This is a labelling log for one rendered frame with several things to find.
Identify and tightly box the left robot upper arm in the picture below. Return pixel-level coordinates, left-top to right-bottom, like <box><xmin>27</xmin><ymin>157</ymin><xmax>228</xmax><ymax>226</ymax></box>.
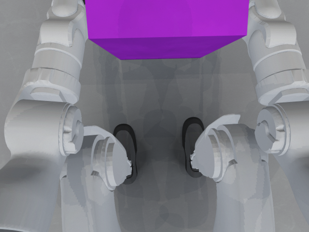
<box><xmin>0</xmin><ymin>99</ymin><xmax>84</xmax><ymax>232</ymax></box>

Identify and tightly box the robot left foot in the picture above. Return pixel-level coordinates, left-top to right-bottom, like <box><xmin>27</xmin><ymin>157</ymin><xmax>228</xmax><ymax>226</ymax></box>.
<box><xmin>113</xmin><ymin>124</ymin><xmax>138</xmax><ymax>184</ymax></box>

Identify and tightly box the left robot forearm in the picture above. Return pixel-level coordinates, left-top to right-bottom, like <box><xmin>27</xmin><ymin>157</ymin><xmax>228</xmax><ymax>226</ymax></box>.
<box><xmin>4</xmin><ymin>0</ymin><xmax>88</xmax><ymax>148</ymax></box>

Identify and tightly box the left robot thigh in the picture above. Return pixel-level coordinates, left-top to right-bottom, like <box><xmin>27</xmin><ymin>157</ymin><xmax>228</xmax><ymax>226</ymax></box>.
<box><xmin>60</xmin><ymin>134</ymin><xmax>123</xmax><ymax>232</ymax></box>

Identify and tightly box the right robot upper arm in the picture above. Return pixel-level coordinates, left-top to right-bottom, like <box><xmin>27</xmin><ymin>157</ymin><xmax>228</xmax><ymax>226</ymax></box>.
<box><xmin>254</xmin><ymin>101</ymin><xmax>309</xmax><ymax>225</ymax></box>

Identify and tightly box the right robot forearm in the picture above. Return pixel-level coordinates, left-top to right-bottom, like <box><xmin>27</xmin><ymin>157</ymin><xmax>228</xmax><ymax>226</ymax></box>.
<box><xmin>242</xmin><ymin>0</ymin><xmax>309</xmax><ymax>106</ymax></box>

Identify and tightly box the carton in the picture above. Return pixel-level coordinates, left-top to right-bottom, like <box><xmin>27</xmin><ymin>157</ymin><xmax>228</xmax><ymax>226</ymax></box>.
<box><xmin>85</xmin><ymin>0</ymin><xmax>249</xmax><ymax>60</ymax></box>

